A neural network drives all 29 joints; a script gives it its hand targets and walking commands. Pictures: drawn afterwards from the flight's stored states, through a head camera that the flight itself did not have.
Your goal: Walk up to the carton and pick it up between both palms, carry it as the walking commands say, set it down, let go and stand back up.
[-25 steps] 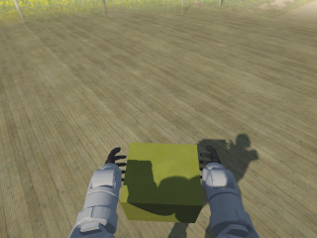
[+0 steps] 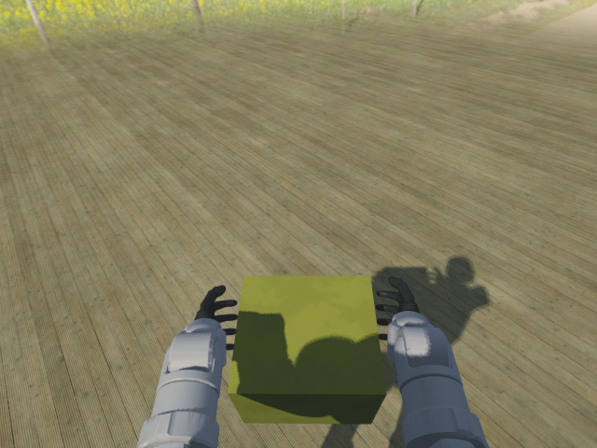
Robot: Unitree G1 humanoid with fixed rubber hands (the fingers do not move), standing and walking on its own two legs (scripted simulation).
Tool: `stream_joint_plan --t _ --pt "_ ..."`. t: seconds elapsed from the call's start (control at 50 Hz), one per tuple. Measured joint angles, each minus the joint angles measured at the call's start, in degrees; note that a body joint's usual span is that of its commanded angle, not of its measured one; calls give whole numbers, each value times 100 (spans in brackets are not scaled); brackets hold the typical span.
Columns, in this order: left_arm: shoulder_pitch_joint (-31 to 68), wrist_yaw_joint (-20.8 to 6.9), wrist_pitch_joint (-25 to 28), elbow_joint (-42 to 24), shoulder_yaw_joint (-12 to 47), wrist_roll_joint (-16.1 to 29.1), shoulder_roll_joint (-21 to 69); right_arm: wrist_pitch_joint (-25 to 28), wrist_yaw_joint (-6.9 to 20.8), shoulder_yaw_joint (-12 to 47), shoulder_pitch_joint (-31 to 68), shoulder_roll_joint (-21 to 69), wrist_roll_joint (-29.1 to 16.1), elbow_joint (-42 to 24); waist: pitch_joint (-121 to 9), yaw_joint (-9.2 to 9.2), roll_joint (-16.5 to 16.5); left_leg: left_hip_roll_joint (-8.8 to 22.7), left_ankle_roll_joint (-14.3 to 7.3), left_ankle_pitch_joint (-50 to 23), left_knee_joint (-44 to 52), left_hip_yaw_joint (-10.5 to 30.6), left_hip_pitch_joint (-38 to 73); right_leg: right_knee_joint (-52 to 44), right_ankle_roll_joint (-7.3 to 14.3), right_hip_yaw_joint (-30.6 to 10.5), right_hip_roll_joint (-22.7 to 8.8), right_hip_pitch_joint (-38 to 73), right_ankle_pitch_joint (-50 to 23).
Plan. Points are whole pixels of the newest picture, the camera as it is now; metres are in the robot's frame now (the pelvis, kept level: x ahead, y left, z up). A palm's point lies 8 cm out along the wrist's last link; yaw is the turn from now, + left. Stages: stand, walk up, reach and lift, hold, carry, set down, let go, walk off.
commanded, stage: reach and lift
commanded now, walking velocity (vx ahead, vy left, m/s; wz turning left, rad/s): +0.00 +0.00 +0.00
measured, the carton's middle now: (307, 349) +0.31 +0.00 -0.04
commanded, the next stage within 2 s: hold in 0.22 s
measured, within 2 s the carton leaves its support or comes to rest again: neither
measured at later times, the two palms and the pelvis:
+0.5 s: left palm (208, 340) +0.28 +0.13 +0.04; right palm (410, 333) +0.28 -0.15 +0.04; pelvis -0.01 +0.00 +0.00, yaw +0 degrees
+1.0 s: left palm (209, 345) +0.27 +0.13 +0.04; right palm (412, 335) +0.28 -0.15 +0.04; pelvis -0.01 -0.01 +0.00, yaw +0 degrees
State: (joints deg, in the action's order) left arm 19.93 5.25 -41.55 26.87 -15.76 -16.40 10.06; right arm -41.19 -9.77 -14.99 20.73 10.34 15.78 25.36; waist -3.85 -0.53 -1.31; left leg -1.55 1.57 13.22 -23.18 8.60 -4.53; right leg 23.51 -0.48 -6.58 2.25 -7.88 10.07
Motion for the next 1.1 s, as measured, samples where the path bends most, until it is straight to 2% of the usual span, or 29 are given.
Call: stream_joint_plan --t 0.14,0.2,0.28,0.38,0.44,0.52,0.62,0.72,0.8,0.86,0.98,1.1 --pt "-198 -116 -112 -235 122 -61 -60 -131 506 66 -181 -58 9 -251 38 -46 22 -13 -13 -12 8 -10 93 -7 -10 -4 -15 94 -7" --pt "-227 -132 -146 -303 161 -7 -70 -177 590 106 -261 -83 -3 -391 63 -51 14 -26 -20 3 -44 -17 96 41 -19 -6 -22 99 9" --pt "-105 -204 -174 -229 84 -46 -33 -216 458 55 -208 -68 16 -402 156 -5 26 -45 -24 34 -157 -39 54 173 -27 -21 -25 44 46" --pt "51 -11 -166 -85 119 -63 18 -155 -42 -18 -17 -4 -42 -206 232 28 24 -55 -13 61 -272 -48 -47 292 -29 -24 -21 -59 75" --pt "37 102 -153 -14 161 -27 15 -129 -183 13 8 5 -60 -100 140 5 19 -54 -6 38 -230 -41 -85 273 -24 -16 -26 -104 67" --pt "-28 170 -163 3 224 0 -8 -93 -57 24 -53 -16 -47 -41 0 -48 16 -36 2 26 -164 -14 -40 211 -5 14 -19 -53 63" --pt "-54 -128 -129 18 72 -129 -15 -117 187 -33 -105 -35 -22 -85 -2 -53 43 -4 21 38 -138 -13 62 194 20 20 8 42 72" --pt "-186 -190 -166 -230 215 -3 -57 -118 103 123 -210 -67 -115 -270 63 -46 43 10 40 23 -144 -9 42 201 35 29 23 22 53" --pt "-127 -259 -179 -183 172 -68 -40 -126 33 57 -159 -52 -127 -231 91 9 29 17 49 25 -183 -27 2 248 41 15 36 -27 49" --pt "-96 -153 -172 -141 171 -35 -30 -138 -76 92 -131 -42 -153 -217 107 25 27 13 54 33 -226 -21 -42 299 44 24 37 -71 65" --pt "17 128 -155 26 117 -43 9 -93 -85 3 0 2 -59 -27 81 35 6 9 65 44 -267 -10 -99 340 48 39 36 -123 82" --pt "33 188 -145 83 111 9 13 -65 -98 6 -16 -5 -42 18 -26 13 -10 -4 51 32 -228 0 -94 311 40 52 16 -113 87"
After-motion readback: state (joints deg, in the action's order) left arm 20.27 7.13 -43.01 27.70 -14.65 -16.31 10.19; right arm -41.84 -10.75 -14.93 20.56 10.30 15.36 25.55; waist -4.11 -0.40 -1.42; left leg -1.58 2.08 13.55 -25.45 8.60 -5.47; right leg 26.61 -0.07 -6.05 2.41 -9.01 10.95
